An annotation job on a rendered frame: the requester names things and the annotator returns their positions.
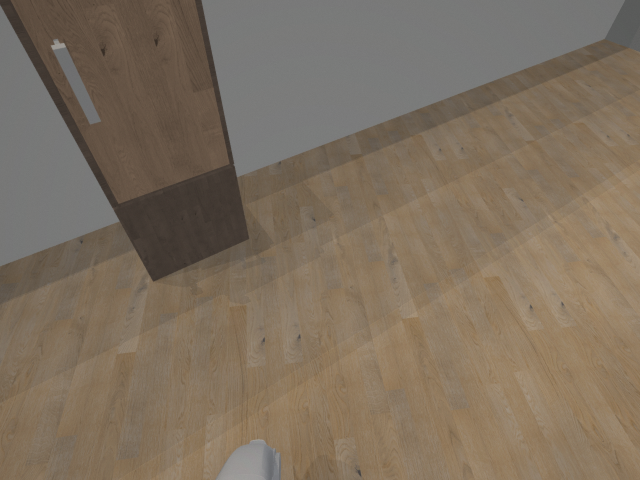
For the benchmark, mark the cupboard door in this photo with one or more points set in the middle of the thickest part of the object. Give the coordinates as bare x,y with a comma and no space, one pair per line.
145,68

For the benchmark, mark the handle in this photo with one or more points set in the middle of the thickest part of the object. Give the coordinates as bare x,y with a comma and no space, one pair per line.
75,81

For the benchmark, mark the robot left thigh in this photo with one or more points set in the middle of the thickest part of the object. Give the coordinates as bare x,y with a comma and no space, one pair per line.
252,462

